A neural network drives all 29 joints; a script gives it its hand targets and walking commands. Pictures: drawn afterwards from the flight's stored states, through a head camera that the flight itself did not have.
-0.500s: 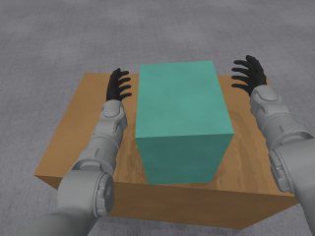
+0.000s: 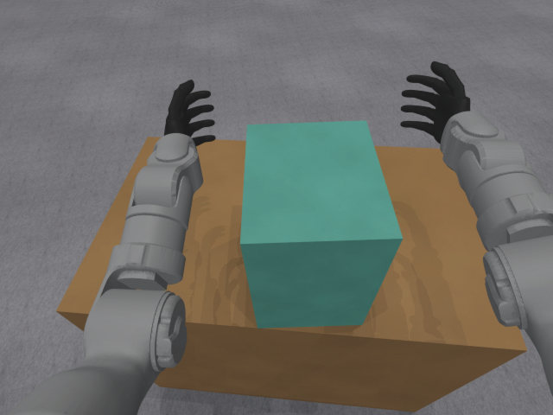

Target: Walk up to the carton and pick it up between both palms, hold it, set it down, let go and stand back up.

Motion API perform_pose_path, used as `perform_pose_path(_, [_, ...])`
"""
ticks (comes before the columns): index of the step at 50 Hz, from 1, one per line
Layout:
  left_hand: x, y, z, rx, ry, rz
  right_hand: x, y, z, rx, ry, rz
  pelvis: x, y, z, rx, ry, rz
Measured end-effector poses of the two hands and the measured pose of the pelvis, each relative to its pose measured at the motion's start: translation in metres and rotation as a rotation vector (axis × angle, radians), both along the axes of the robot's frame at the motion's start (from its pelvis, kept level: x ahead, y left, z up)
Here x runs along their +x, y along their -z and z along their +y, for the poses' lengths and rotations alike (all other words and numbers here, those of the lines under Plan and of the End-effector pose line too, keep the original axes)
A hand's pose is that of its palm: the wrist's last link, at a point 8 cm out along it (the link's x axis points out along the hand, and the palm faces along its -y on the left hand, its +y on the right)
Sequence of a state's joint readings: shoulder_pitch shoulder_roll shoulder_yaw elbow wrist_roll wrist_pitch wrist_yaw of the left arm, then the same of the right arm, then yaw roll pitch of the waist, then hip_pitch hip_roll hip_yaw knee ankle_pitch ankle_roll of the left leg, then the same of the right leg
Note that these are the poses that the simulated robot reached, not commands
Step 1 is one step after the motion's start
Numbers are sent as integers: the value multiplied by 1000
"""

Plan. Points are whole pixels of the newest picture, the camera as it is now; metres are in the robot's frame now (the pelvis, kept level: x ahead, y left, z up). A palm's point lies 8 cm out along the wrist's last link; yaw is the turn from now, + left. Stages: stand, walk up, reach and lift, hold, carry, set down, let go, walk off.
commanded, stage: set down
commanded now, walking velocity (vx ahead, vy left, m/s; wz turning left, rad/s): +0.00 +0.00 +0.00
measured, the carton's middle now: (308, 231) +0.40 +0.05 +0.01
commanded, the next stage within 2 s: none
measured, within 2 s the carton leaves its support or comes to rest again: neither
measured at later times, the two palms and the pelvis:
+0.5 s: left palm (173, 166) +0.36 +0.23 +0.17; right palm (476, 150) +0.44 -0.16 +0.17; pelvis +0.00 +0.01 +0.00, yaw +1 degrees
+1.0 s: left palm (182, 214) +0.32 +0.21 +0.13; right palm (476, 210) +0.39 -0.17 +0.12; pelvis -0.01 +0.00 +0.00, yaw +0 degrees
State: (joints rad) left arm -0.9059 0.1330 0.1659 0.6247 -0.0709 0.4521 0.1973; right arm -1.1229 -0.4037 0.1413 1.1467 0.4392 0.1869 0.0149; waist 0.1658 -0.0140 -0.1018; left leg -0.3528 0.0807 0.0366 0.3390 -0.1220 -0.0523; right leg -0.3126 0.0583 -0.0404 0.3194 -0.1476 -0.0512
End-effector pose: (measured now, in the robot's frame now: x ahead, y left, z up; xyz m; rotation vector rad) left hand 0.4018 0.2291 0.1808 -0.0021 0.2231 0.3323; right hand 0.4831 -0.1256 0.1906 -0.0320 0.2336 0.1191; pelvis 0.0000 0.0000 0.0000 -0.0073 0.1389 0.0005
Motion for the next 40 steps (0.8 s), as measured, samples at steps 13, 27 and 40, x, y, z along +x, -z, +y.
perform_pose_path(13, [-7, -34, 7, 14, 5, 5, -4, -34, -17, 17, 4, -25, 2, -1, 7, -2, -10, -45])
perform_pose_path(27, [-45, 17, -3, -25, 19, 38, -45, 24, -35, -6, -12, -6, -5, -2, 6, 3, -13, -100])
perform_pose_path(40, [-63, 26, -16, -38, 17, 44, -72, 38, -37, -10, -19, -9, -12, -1, 2, 12, -3, -118])
